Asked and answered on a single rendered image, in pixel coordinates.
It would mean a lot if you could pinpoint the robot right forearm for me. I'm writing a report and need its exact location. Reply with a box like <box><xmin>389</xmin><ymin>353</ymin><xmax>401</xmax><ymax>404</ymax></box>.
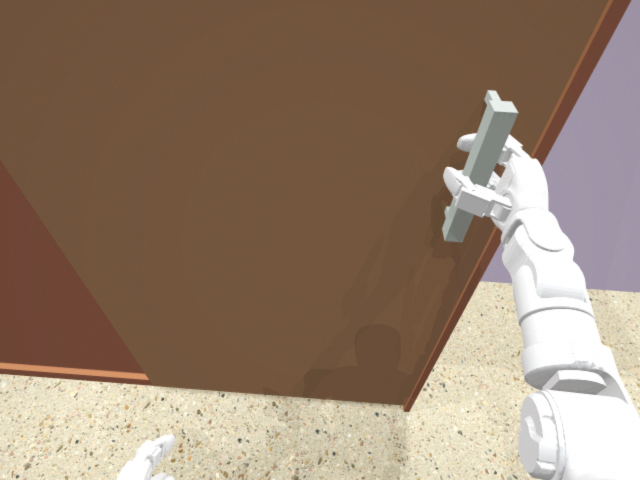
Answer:
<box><xmin>501</xmin><ymin>209</ymin><xmax>640</xmax><ymax>422</ymax></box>

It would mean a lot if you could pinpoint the right robot upper arm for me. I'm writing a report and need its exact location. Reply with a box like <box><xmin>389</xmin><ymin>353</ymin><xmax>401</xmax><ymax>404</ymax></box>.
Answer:
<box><xmin>518</xmin><ymin>389</ymin><xmax>640</xmax><ymax>480</ymax></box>

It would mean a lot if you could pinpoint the wardrobe door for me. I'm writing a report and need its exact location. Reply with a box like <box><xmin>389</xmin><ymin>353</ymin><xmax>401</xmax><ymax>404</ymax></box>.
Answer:
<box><xmin>0</xmin><ymin>0</ymin><xmax>609</xmax><ymax>406</ymax></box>
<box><xmin>0</xmin><ymin>160</ymin><xmax>145</xmax><ymax>374</ymax></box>

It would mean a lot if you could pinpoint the handle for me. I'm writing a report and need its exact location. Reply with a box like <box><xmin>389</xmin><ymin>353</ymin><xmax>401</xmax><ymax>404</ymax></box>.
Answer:
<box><xmin>442</xmin><ymin>90</ymin><xmax>518</xmax><ymax>242</ymax></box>

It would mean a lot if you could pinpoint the robot left hand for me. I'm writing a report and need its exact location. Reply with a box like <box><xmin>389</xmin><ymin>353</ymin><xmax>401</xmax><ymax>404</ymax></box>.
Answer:
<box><xmin>116</xmin><ymin>434</ymin><xmax>175</xmax><ymax>480</ymax></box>

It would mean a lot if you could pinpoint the robot right hand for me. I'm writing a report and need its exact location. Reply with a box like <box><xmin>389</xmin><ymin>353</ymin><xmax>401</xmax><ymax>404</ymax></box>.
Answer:
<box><xmin>443</xmin><ymin>133</ymin><xmax>548</xmax><ymax>232</ymax></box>

